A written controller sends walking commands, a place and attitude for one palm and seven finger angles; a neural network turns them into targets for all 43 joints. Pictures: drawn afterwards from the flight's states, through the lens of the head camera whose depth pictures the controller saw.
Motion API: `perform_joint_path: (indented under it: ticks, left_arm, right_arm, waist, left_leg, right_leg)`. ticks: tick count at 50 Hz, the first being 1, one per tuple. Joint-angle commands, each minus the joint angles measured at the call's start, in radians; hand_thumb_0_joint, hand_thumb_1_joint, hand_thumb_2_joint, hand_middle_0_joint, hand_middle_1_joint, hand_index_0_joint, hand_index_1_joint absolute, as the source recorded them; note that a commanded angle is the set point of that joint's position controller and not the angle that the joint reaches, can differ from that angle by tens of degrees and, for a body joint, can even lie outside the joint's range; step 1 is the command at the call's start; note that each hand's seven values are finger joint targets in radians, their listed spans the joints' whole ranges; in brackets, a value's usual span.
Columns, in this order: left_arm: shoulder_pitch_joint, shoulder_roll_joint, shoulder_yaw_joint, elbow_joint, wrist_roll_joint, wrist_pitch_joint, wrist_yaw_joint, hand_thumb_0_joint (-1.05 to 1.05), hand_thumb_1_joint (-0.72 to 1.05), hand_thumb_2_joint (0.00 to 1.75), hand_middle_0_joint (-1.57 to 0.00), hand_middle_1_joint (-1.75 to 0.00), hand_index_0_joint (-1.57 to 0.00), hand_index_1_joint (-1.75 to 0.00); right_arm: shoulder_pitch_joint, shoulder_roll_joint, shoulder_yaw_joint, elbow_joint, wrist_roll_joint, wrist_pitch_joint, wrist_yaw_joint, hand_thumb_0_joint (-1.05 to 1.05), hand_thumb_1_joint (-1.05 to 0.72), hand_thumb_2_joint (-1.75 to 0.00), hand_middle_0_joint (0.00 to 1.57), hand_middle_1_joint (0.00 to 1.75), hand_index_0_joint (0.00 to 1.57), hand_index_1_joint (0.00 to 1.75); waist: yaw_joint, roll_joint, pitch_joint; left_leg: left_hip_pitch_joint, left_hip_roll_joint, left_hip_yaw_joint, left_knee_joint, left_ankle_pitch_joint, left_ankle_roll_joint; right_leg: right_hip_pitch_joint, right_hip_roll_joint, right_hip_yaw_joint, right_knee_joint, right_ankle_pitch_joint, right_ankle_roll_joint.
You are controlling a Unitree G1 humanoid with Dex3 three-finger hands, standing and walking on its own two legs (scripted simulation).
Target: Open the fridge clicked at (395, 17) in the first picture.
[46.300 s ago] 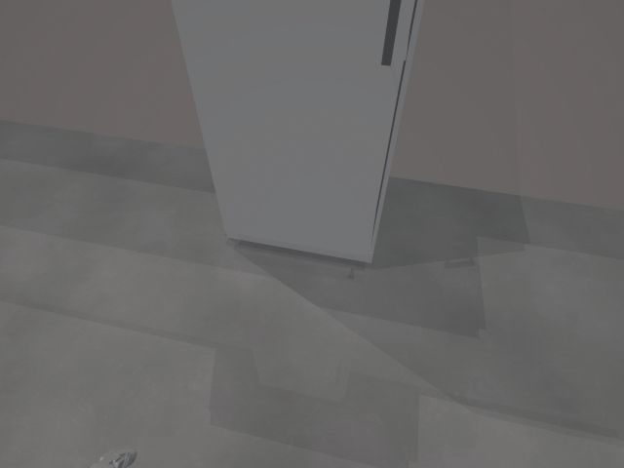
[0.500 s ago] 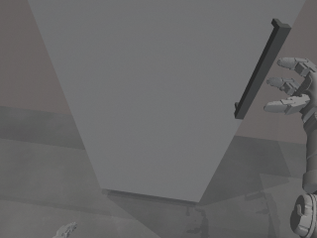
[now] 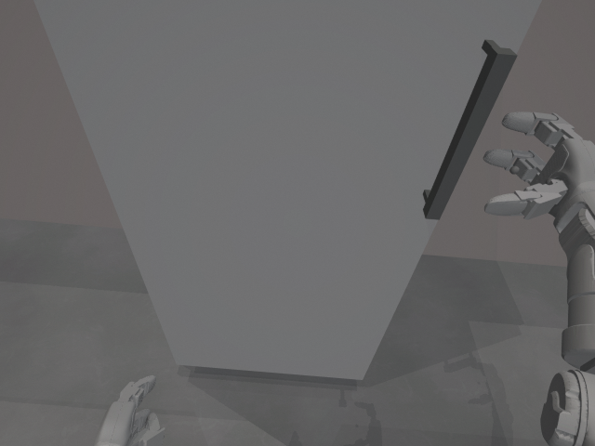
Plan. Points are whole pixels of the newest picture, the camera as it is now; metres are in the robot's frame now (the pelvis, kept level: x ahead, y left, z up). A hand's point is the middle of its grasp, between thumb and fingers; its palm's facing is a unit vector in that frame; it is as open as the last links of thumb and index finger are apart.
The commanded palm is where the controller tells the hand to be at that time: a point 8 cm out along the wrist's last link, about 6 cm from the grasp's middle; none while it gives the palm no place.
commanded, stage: move the hooked fingers beside the handle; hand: right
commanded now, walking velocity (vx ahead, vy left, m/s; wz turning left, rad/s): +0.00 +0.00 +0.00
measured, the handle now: (457, 139) +0.48 -0.19 +0.22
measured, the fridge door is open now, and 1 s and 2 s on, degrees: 0 0 0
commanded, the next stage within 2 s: feel for the door with the fingertips in 1.98 s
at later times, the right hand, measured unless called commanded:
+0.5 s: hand (507, 170) +0.41 -0.24 +0.22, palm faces +0.05 +1.00 +0.00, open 14.0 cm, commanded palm +0.38 -0.28 +0.23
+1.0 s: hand (523, 175) +0.40 -0.25 +0.23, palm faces +0.11 +0.99 -0.01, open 14.0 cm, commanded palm +0.37 -0.29 +0.23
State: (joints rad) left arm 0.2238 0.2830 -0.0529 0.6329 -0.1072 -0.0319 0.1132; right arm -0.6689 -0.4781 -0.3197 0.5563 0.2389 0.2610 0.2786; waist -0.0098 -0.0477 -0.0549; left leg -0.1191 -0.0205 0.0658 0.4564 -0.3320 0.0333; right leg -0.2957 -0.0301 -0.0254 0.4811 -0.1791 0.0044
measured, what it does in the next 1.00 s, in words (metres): stands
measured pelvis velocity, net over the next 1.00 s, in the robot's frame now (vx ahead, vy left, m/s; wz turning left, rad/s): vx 0.00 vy -0.01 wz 0.01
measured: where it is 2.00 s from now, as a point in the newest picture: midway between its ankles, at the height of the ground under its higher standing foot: outside the picture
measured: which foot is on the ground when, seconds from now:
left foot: down 0.00-1.00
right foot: down 0.00-1.00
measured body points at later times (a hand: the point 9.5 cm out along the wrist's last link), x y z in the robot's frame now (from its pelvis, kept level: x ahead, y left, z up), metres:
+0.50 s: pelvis +0.00 -0.01 +0.00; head -0.02 +0.00 +0.45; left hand +0.09 +0.26 -0.11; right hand +0.40 -0.29 +0.22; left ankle -0.05 +0.09 -0.74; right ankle +0.05 -0.13 -0.74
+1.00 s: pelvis +0.00 -0.01 +0.00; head -0.02 +0.00 +0.45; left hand +0.14 +0.24 -0.09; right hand +0.38 -0.30 +0.23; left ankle -0.05 +0.09 -0.74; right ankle +0.05 -0.13 -0.74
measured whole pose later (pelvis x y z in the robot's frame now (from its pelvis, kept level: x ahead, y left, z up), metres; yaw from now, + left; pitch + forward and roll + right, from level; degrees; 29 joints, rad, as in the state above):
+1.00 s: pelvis +0.00 -0.01 +0.00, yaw +1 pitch -1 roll +1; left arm 0.24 0.26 -0.06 0.63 -0.10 -0.04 0.11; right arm -0.65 -0.47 -0.34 0.54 0.21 0.23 0.22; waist 0.00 -0.03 -0.04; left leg -0.12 -0.02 0.05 0.44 -0.32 0.02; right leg -0.29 -0.03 -0.04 0.48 -0.18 -0.01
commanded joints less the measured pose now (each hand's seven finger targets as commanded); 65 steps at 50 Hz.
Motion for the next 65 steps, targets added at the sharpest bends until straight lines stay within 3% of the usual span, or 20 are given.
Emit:
perform_joint_path:
  ticks: [1,4,7,10,11,15,19,21,25,26,31,40,45,46,49,51,54,57,61,65]
  left_arm:
    - [-0.071,0.129,0.051,-0.125,0.002,-0.05,0.008,0.0,0.9,0.9,-0.2,-0.3,-0.2,-0.3]
    - [-0.052,0.128,0.051,-0.114,0.005,-0.047,0.008,0.0,0.9,0.9,-0.2,-0.3,-0.2,-0.3]
    - [-0.043,0.132,0.053,-0.112,0.01,-0.05,0.01,0.0,0.9,0.9,-0.2,-0.3,-0.2,-0.3]
    - [-0.033,0.127,0.055,-0.119,0.009,-0.061,0.011,0.0,0.9,0.9,-0.2,-0.3,-0.2,-0.3]
    - [-0.029,0.131,0.056,-0.114,0.011,-0.065,0.01,0.0,0.9,0.9,-0.2,-0.3,-0.2,-0.3]
    - [-0.01,0.137,0.062,-0.12,0.011,-0.069,0.006,0.0,0.9,0.9,-0.2,-0.3,-0.2,-0.3]
    - [-0.005,0.142,0.065,-0.128,0.005,-0.064,-0.002,0.0,0.9,0.9,-0.2,-0.3,-0.2,-0.3]
    - [-0.01,0.148,0.068,-0.139,0.004,-0.059,-0.007,0.0,0.9,0.9,-0.2,-0.3,-0.2,-0.3]
    - [-0.019,0.137,0.069,-0.155,0.006,-0.065,-0.007,0.0,0.9,0.9,-0.2,-0.3,-0.2,-0.3]
    - [-0.026,0.138,0.068,-0.151,0.008,-0.066,-0.006,0.0,0.9,0.9,-0.2,-0.3,-0.2,-0.3]
    - [-0.035,0.129,0.06,-0.13,0.014,-0.086,0.001,0.0,0.9,0.9,-0.2,-0.3,-0.2,-0.3]
    - [-0.046,0.131,0.055,-0.135,0.008,-0.049,-0.002,0.0,0.9,0.9,-0.2,-0.3,-0.2,-0.3]
    - [-0.068,0.12,0.052,-0.158,0.013,-0.053,0.001,0.0,0.9,0.9,-0.2,-0.3,-0.2,-0.3]
    - [-0.074,0.121,0.05,-0.151,0.015,-0.055,0.004,0.0,0.9,0.9,-0.2,-0.3,-0.2,-0.3]
    - [-0.063,0.117,0.047,-0.132,0.014,-0.064,0.008,0.0,0.9,0.9,-0.2,-0.3,-0.2,-0.3]
    - [-0.067,0.121,0.05,-0.13,0.01,-0.068,0.008,0.0,0.9,0.9,-0.2,-0.3,-0.2,-0.3]
    - [-0.056,0.127,0.051,-0.116,0.005,-0.059,0.01,0.0,0.9,0.9,-0.2,-0.3,-0.2,-0.3]
    - [-0.041,0.143,0.055,-0.11,0.002,-0.047,0.01,0.0,0.9,0.9,-0.2,-0.3,-0.2,-0.3]
    - [-0.039,0.141,0.06,-0.134,0.013,-0.051,0.006,0.0,0.9,0.9,-0.2,-0.3,-0.2,-0.3]
    - [-0.039,0.126,0.058,-0.145,0.019,-0.066,0.003,0.0,0.9,0.9,-0.2,-0.3,-0.2,-0.3]
  right_arm:
    - [-0.499,-0.255,-0.05,-0.143,0.016,-0.055,0.0,0.0,0.5,-0.3,0.3,1.2,0.3,1.2]
    - [-0.555,-0.275,-0.055,-0.098,-0.006,-0.06,-0.024,0.0,0.5,-0.3,0.3,1.2,0.3,1.2]
    - [-0.599,-0.344,-0.097,-0.099,-0.021,-0.105,-0.041,0.0,0.5,-0.3,0.3,1.2,0.3,1.2]
    - [-0.635,-0.292,-0.042,-0.132,-0.018,-0.155,-0.035,0.0,0.5,-0.3,0.3,1.2,0.3,1.2]
    - [-0.642,-0.322,-0.072,-0.129,-0.021,-0.163,-0.034,0.0,0.5,-0.3,0.3,1.2,0.3,1.2]
    - [-0.527,-0.324,-0.095,-0.096,-0.01,-0.158,-0.01,0.0,0.5,-0.3,0.3,1.2,0.3,1.2]
    - [-0.426,-0.291,-0.085,-0.048,-0.006,-0.098,0.005,0.0,0.5,-0.3,0.3,1.2,0.3,1.2]
    - [-0.38,-0.324,-0.119,-0.079,-0.003,-0.087,0.0,0.0,0.5,-0.3,0.3,1.2,0.3,1.2]
    - [-0.469,-0.285,-0.081,-0.24,-0.002,-0.11,-0.025,0.0,0.5,-0.3,0.3,1.2,0.3,1.2]
    - [-0.494,-0.331,-0.122,-0.271,-0.008,-0.117,-0.035,0.0,0.5,-0.3,0.3,1.2,0.3,1.2]
    - [-0.585,-0.234,-0.043,-0.351,-0.009,-0.136,-0.056,0.0,0.5,-0.3,0.3,1.2,0.3,1.2]
    - [-0.365,-0.238,-0.065,-0.117,-0.01,0.006,-0.055,0.0,0.5,-0.3,0.3,1.2,0.3,1.2]
    - [-0.52,-0.302,-0.097,-0.307,-0.01,-0.099,-0.065,0.0,0.5,-0.3,0.3,1.2,0.3,1.2]
    - [-0.566,-0.312,-0.1,-0.333,-0.013,-0.119,-0.063,0.0,0.5,-0.3,0.3,1.2,0.3,1.2]
    - [-0.603,-0.245,-0.039,-0.313,-0.012,-0.136,-0.045,0.0,0.5,-0.3,0.3,1.2,0.3,1.2]
    - [-0.549,-0.226,-0.025,-0.291,-0.007,-0.114,-0.031,0.0,0.5,-0.3,0.3,1.2,0.3,1.2]
    - [-0.454,-0.173,0.009,-0.134,0.003,-0.033,-0.006,0.0,0.5,-0.3,0.3,1.2,0.3,1.2]
    - [-0.424,-0.244,-0.044,-0.032,0.007,0.011,-0.003,0.0,0.5,-0.3,0.3,1.2,0.3,1.2]
    - [-0.53,-0.354,-0.124,-0.166,-0.007,-0.07,-0.037,0.0,0.5,-0.3,0.3,1.2,0.3,1.2]
    - [-0.598,-0.354,-0.123,-0.327,-0.013,-0.19,-0.055,0.0,0.5,-0.3,0.3,1.2,0.3,1.2]
  waist:
    - [0.035,0.052,-0.204]
    - [0.041,0.026,-0.185]
    - [0.039,0.02,-0.24]
    - [0.053,-0.014,-0.269]
    - [0.048,-0.033,-0.28]
    - [0.025,-0.001,-0.315]
    - [0.015,0.033,-0.235]
    - [0.002,0.048,-0.22]
    - [0.024,0.014,-0.241]
    - [0.019,-0.007,-0.261]
    - [0.049,-0.088,-0.283]
    - [0.01,0.072,-0.186]
    - [0.025,0.032,-0.273]
    - [0.03,-0.021,-0.292]
    - [0.053,-0.084,-0.277]
    - [0.045,-0.093,-0.28]
    - [0.043,-0.021,-0.191]
    - [0.034,0.075,-0.146]
    - [0.019,0.05,-0.253]
    - [0.031,-0.036,-0.361]
  left_leg:
    - [-0.146,0.017,-0.059,-0.085,0.363,-0.03]
    - [-0.174,0.016,-0.06,-0.092,0.304,-0.027]
    - [-0.135,0.019,-0.069,-0.085,0.311,-0.026]
    - [-0.137,0.012,-0.061,-0.084,0.305,-0.023]
    - [-0.138,0.011,-0.066,-0.084,0.309,-0.021]
    - [-0.09,0.009,-0.053,-0.07,0.374,-0.019]
    - [-0.131,0.004,-0.046,-0.071,0.354,-0.023]
    - [-0.119,0.003,-0.046,-0.071,0.357,-0.023]
    - [-0.14,-0.003,-0.045,-0.078,0.326,-0.02]
    - [-0.142,-0.005,-0.049,-0.078,0.316,-0.018]
    - [-0.186,-0.012,-0.038,-0.085,0.278,-0.008]
    - [-0.142,0.001,-0.034,-0.098,0.284,-0.018]
    - [-0.105,0.001,-0.051,-0.09,0.341,-0.017]
    - [-0.102,0.003,-0.058,-0.086,0.362,-0.014]
    - [-0.154,-0.003,-0.045,-0.089,0.324,-0.008]
    - [-0.146,-0.001,-0.045,-0.089,0.333,-0.006]
    - [-0.18,0.001,-0.036,-0.102,0.283,-0.013]
    - [-0.18,0.006,-0.038,-0.107,0.263,-0.021]
    - [-0.12,0.009,-0.053,-0.09,0.303,-0.018]
    - [-0.083,0.001,-0.055,-0.073,0.363,-0.015]
  right_leg:
    - [0.236,0.032,0.032,-0.004,0.137,-0.062]
    - [0.222,0.03,0.039,-0.009,0.107,-0.059]
    - [0.22,0.028,0.039,-0.006,0.116,-0.061]
    - [0.254,0.025,0.037,0.0,0.129,-0.063]
    - [0.263,0.023,0.042,0.0,0.134,-0.062]
    - [0.266,0.023,0.035,0.001,0.186,-0.063]
    - [0.226,0.02,0.033,-0.012,0.159,-0.06]
    - [0.207,0.019,0.029,-0.014,0.16,-0.061]
    - [0.262,0.015,0.029,-0.009,0.174,-0.064]
    - [0.274,0.013,0.037,-0.011,0.171,-0.061]
    - [0.369,0.005,0.057,-0.012,0.185,-0.051]
    - [0.232,0.014,0.036,-0.032,0.131,-0.053]
    - [0.29,0.016,0.035,-0.016,0.189,-0.061]
    - [0.312,0.018,0.037,-0.014,0.205,-0.059]
    - [0.36,0.014,0.052,-0.012,0.201,-0.051]
    - [0.355,0.016,0.051,-0.009,0.204,-0.051]
    - [0.28,0.02,0.05,-0.023,0.13,-0.05]
    - [0.206,0.021,0.046,-0.029,0.088,-0.054]
    - [0.228,0.022,0.046,-0.019,0.141,-0.059]
    - [0.325,0.015,0.043,-0.001,0.225,-0.06]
